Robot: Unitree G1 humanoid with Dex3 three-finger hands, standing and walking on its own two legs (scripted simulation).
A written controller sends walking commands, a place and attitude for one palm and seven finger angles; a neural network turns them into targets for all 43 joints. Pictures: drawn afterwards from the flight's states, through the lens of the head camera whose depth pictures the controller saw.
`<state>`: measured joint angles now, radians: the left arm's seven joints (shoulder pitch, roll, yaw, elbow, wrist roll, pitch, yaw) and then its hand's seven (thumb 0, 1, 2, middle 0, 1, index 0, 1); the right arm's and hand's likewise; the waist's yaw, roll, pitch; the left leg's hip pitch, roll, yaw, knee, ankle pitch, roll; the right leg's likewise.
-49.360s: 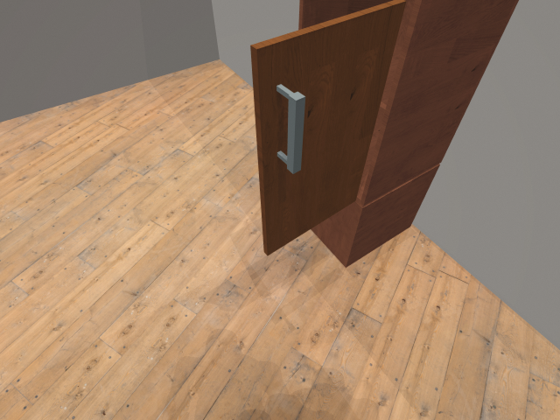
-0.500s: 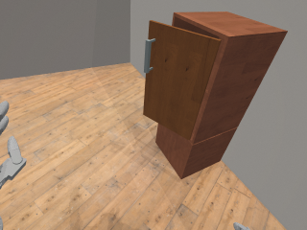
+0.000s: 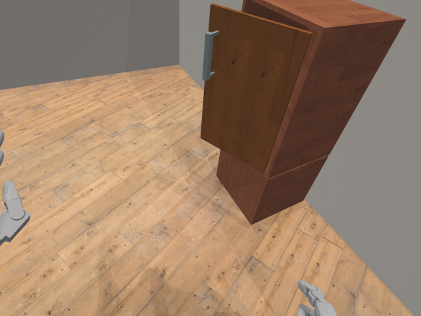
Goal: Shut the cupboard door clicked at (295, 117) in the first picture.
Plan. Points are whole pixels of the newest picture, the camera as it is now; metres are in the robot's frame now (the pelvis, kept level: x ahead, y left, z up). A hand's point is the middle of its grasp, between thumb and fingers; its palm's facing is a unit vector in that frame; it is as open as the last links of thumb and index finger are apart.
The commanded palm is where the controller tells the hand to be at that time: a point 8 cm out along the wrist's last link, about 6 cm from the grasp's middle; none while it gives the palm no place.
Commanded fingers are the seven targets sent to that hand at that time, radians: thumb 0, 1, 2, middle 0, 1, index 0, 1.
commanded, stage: stop stepping back and stand still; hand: left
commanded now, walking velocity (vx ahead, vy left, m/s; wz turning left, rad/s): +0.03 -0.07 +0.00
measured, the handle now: (211, 56) +0.95 +0.04 +0.09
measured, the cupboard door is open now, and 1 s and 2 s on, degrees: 25 25 25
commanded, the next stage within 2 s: let the arm hang, fingers relaxed in 0.52 s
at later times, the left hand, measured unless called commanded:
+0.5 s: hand (57, 188) +0.25 +0.25 +0.16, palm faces +0.37 -0.80 -0.47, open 7.4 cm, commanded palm +0.19 +0.29 +0.18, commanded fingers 0.00 0.90 0.90 -0.20 -0.30 -0.20 -0.30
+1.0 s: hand out of the picture +0.03 +0.20 -0.18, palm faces +0.02 -0.99 -0.16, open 7.0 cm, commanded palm none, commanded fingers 0.00 0.90 0.90 -0.20 -0.30 -0.20 -0.30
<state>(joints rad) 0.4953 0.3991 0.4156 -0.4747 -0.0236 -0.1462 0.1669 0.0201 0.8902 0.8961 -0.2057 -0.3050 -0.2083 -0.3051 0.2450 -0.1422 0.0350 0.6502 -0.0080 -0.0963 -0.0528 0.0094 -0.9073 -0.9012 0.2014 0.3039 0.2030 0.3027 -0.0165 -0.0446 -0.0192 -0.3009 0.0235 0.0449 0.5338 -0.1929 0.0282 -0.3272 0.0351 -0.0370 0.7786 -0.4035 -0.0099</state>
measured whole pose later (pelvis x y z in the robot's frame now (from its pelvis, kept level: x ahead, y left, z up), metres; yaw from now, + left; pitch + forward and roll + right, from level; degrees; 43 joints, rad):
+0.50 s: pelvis +0.04 +0.00 +0.00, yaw -2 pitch +1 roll -1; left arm 0.57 0.43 0.41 -0.48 -0.04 -0.18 0.16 0.02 0.89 0.90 -0.21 -0.31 -0.21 -0.31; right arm 0.21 -0.22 0.00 0.60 0.02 -0.05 -0.07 0.01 -0.91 -0.90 0.20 0.30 0.20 0.30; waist -0.02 -0.02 -0.03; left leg -0.28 0.02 0.04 0.53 -0.27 0.01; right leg -0.18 0.04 -0.05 0.48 -0.31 -0.04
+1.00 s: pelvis +0.02 +0.02 +0.01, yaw +0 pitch -1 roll -1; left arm 0.30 0.20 0.02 1.00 0.01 0.04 0.02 0.00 0.99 0.89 -0.21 -0.30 -0.21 -0.30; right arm 0.26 -0.21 0.02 1.00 -0.02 0.03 -0.01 0.00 -0.91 -0.90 0.20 0.30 0.20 0.30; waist 0.00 -0.06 0.05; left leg -0.25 -0.02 0.02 0.46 -0.20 0.04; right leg -0.16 0.00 -0.07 0.44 -0.26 -0.02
